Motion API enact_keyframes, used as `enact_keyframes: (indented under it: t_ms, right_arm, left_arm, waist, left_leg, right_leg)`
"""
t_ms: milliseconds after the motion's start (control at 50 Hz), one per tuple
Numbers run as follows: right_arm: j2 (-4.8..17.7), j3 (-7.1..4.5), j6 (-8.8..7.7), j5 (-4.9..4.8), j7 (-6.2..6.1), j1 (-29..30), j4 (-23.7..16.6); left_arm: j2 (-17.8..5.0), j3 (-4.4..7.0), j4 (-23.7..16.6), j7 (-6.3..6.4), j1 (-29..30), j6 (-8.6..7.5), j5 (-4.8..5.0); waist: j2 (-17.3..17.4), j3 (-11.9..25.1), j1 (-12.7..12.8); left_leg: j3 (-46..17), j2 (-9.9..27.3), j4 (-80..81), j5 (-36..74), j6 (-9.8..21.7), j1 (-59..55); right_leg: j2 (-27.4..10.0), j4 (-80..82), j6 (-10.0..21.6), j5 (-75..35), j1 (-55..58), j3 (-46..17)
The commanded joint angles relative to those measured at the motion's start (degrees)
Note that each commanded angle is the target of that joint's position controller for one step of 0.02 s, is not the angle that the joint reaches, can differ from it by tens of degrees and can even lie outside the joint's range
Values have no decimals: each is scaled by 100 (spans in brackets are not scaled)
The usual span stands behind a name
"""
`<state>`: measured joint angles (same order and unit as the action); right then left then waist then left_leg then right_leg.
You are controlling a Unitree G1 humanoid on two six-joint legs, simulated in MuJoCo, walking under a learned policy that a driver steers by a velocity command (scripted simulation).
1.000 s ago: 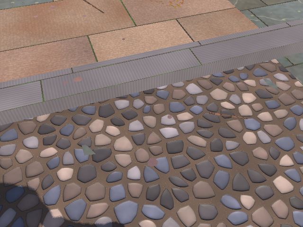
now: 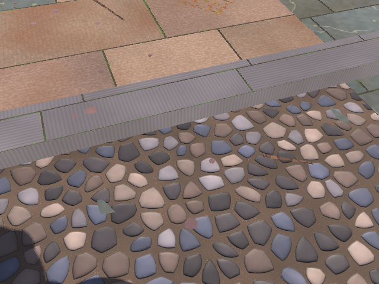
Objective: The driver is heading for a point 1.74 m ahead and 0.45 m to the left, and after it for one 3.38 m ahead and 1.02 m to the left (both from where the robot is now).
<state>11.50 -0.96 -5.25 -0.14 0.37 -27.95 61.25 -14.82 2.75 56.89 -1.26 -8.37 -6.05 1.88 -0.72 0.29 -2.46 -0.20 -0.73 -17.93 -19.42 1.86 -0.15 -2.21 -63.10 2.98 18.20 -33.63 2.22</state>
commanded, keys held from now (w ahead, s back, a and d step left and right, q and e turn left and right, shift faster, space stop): w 0.06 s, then no key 0.94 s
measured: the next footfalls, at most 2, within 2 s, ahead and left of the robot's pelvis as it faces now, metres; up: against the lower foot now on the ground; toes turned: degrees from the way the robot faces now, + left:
right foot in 0.20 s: +0.30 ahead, -0.13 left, +0.00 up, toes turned -2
left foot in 0.56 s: +0.29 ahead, +0.10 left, +0.00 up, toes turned +1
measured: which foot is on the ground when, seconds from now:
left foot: down 0.00-0.22, up 0.24-0.54, down 0.56-1.00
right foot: up 0.00-0.18, down 0.20-1.00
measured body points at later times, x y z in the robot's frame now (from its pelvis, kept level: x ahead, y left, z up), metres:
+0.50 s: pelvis +0.19 -0.05 -0.01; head +0.21 -0.04 +0.44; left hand +0.28 +0.21 -0.15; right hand +0.28 -0.30 -0.14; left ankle +0.24 +0.10 -0.72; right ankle +0.26 -0.13 -0.74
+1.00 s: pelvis +0.26 -0.02 +0.00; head +0.28 -0.02 +0.45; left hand +0.32 +0.24 -0.15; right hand +0.32 -0.27 -0.15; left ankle +0.25 +0.10 -0.74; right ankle +0.26 -0.13 -0.74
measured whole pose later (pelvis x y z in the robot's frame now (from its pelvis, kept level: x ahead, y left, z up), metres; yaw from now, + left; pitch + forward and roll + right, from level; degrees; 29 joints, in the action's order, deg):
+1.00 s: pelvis +0.26 -0.02 +0.00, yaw +0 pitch -1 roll +0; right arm 11.2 -2.4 -1.0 0.0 -2.0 -11.8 60.2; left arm -13.3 1.2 61.9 1.8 -9.4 0.0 0.2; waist 0.0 -2.1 0.1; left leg 0.9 0.5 -27.6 -15.9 0.1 10.9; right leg 0.2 -27.2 0.9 15.1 -11.5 2.0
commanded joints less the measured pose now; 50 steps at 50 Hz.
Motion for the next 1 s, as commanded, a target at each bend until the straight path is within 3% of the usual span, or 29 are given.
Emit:
enact_keyframes:
  t_ms: [20,60,80,120,140,180,200,220,240,260,280,300,340,400,440,480,520,560,580,600,620,680,780,1000]
  right_arm:
    - [641,-56,53,37,-111,-31,-291]
    - [952,-126,22,21,-185,-112,-320]
    - [1065,-163,8,-3,-197,-175,-277]
    - [1088,-200,9,-49,-205,-181,-209]
    - [1111,-220,23,-41,-203,-132,-210]
    - [1088,-224,101,-8,-201,104,-294]
    - [1034,-196,113,35,-180,115,-375]
    - [491,-46,86,199,-131,-560,-408]
    - [119,45,34,-3,-101,-1235,-149]
    - [623,-104,5,-130,-76,-863,-190]
    - [738,-144,38,-195,-111,-149,-416]
    - [752,-174,111,-120,-188,235,-483]
    - [606,-222,317,-10,-303,125,-504]
    - [339,-184,431,23,-391,167,-576]
    - [414,-172,484,59,-398,533,-674]
    - [563,-211,557,44,-367,738,-693]
    - [582,-233,589,113,-332,854,-668]
    - [703,-234,579,192,-337,1024,-757]
    - [1166,-329,558,119,-360,1263,-762]
    - [996,-324,511,86,-330,1326,-681]
    - [758,-272,455,106,-308,1388,-648]
    - [612,-247,313,80,-266,1515,-580]
    - [680,-263,295,25,-264,1345,-419]
    - [605,-261,405,15,-259,1393,-218]
  left_arm:
    - [44,-85,-695,-97,1081,-65,-54]
    - [110,-149,-921,-112,1553,-20,-66]
    - [1,-134,-999,-109,1631,4,-56]
    - [-269,-63,-1089,-98,1559,25,-36]
    - [-448,11,-1059,-85,1311,19,-50]
    - [-774,203,-619,-41,-47,21,-79]
    - [-976,272,-444,13,-655,55,-136]
    - [-1442,332,-322,56,-1208,111,-328]
    - [-1227,229,-269,1,-1371,165,-324]
    - [-992,176,-354,-42,-776,194,-191]
    - [-712,89,-500,-31,-25,189,-123]
    - [-462,-14,-555,-46,408,150,-133]
    - [-367,-52,-477,-59,715,103,-291]
    - [-406,-63,-331,1,760,76,-406]
    - [-542,-27,-287,84,657,122,-368]
    - [-645,-11,-257,142,588,218,-298]
    - [-527,-61,-225,171,601,299,-210]
    - [-273,-160,-78,168,246,333,-209]
    - [-365,-107,-43,189,-155,363,-220]
    - [-386,-105,-13,237,-129,410,-253]
    - [-405,-98,-8,269,-118,444,-259]
    - [-362,-104,107,304,-284,473,-257]
    - [-354,-96,185,278,-199,455,-194]
    - [-388,-59,391,336,-275,587,-165]
  waist:
    - [552,-774,-41]
    - [677,-827,-112]
    - [761,-885,-79]
    - [826,-817,94]
    - [896,-574,262]
    - [960,311,934]
    - [784,720,1177]
    - [-658,1635,878]
    - [-1452,2909,732]
    - [-806,2235,652]
    - [-512,1134,480]
    - [-44,582,319]
    - [-237,329,-3]
    - [-481,284,-183]
    - [-480,444,-53]
    - [-426,472,-14]
    - [-338,218,-91]
    - [-23,-189,-13]
    - [602,-436,409]
    - [851,-475,372]
    - [850,-456,371]
    - [685,-164,397]
    - [259,182,258]
    - [72,74,261]
  left_leg:
    - [-746,1131,1012,2539,778,3]
    - [-520,1036,1379,2284,782,716]
    - [-512,1108,1410,2536,767,771]
    - [-400,1196,1068,3583,603,435]
    - [-347,1217,671,4444,474,187]
    - [-170,1024,-806,5668,159,75]
    - [-116,789,-1873,4944,-55,702]
    - [37,91,-4069,1359,-331,2383]
    - [-699,-567,-5863,-2048,-448,2798]
    - [-998,-202,-6230,-1769,-386,2844]
    - [-548,119,-6047,-1426,-346,3175]
    - [-397,364,-5695,-1084,-367,3006]
    - [-397,614,-4963,-667,-354,2043]
    - [-247,594,-3580,-503,-388,1525]
    - [-223,609,-2748,-91,-395,1362]
    - [-134,520,-2193,521,-375,1049]
    - [2,392,-1526,898,-270,636]
    - [-372,710,-652,1040,-74,618]
    - [-532,802,-521,429,110,1175]
    - [-481,662,-297,-420,131,1822]
    - [-447,598,-155,-592,50,2024]
    - [-370,538,-280,515,-106,1677]
    - [-244,471,-627,1821,-30,1119]
    - [-127,376,-643,2210,-10,1029]
  right_leg:
    - [-149,1325,-163,-971,-1033,99]
    - [98,2366,-239,-1639,13,286]
    - [172,2615,-220,-1789,305,271]
    - [270,3106,-93,-2050,667,142]
    - [381,3227,0,-2122,1026,117]
    - [576,3324,251,-2463,2554,125]
    - [152,3315,411,-3342,3661,-186]
    - [-1426,2763,1166,-5457,5619,-1851]
    - [-2387,3553,2014,-5649,6077,-3701]
    - [-2041,4000,1810,-4494,4854,-3222]
    - [-1751,4225,1524,-3751,3781,-2367]
    - [-1467,4527,1318,-3515,2772,-1809]
    - [-1087,4860,1101,-3076,1475,-1179]
    - [-861,5000,1168,-3165,898,-704]
    - [-887,5041,1165,-2333,1033,-772]
    - [-887,5171,1055,-777,966,-921]
    - [-711,5157,755,610,665,-945]
    - [-399,4898,263,1286,589,-887]
    - [-1,4734,65,1010,757,-534]
    - [138,4499,-42,526,1407,-290]
    - [142,4317,-59,198,1748,-260]
    - [94,4096,16,-535,2024,-241]
    - [38,3944,15,-1480,2207,-250]
    - [-6,3829,-35,-2016,2481,-269]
